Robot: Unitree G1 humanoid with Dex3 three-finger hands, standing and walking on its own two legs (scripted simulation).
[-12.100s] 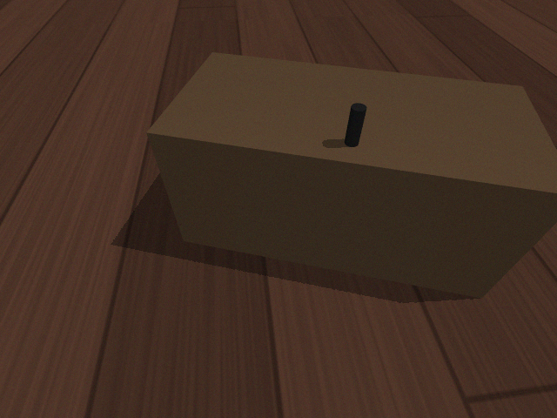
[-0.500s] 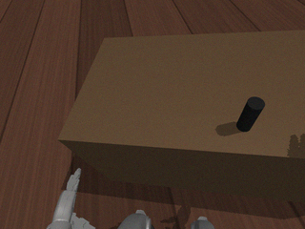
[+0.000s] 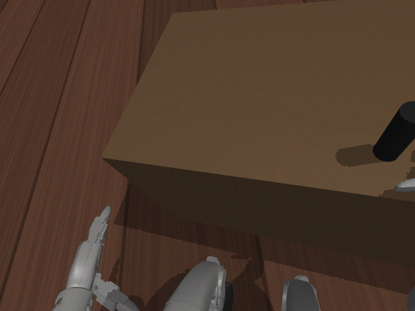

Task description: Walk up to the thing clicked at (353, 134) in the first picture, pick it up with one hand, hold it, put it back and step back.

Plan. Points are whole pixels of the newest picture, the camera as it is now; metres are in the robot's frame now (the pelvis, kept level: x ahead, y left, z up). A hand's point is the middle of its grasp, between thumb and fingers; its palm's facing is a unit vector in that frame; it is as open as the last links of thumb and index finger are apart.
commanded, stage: close in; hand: right
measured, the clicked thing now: (399, 134) +0.47 -0.26 +0.00
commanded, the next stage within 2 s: rest palm in 0.32 s
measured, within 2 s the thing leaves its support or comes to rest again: leaves its support in 1.72 s
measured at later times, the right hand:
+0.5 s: hand (402, 146) +0.45 -0.26 +0.00, palm faces +0.26 +0.97 +0.01, open 17.3 cm
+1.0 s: hand (396, 136) +0.47 -0.25 +0.01, palm faces +0.26 +0.96 +0.02, open 14.5 cm
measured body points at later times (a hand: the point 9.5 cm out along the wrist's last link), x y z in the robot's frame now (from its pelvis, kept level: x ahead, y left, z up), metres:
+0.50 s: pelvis +0.00 +0.00 +0.00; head +0.13 -0.06 +0.42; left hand +0.15 +0.27 +0.02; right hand +0.43 -0.31 +0.01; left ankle +0.05 +0.13 -0.63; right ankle +0.02 -0.11 -0.63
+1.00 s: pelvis +0.00 +0.01 +0.00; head +0.14 -0.05 +0.43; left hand +0.16 +0.27 +0.02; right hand +0.45 -0.30 +0.01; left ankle +0.05 +0.13 -0.63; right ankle +0.02 -0.11 -0.63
